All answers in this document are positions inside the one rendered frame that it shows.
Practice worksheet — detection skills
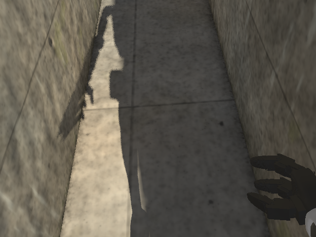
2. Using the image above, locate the right robot forearm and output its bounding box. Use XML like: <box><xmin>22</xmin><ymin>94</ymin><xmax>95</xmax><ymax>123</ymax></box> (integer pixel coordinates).
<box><xmin>305</xmin><ymin>208</ymin><xmax>316</xmax><ymax>237</ymax></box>

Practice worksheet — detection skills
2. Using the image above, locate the robot right hand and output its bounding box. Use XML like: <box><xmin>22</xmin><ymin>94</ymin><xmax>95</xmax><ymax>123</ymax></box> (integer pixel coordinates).
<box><xmin>247</xmin><ymin>153</ymin><xmax>316</xmax><ymax>225</ymax></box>

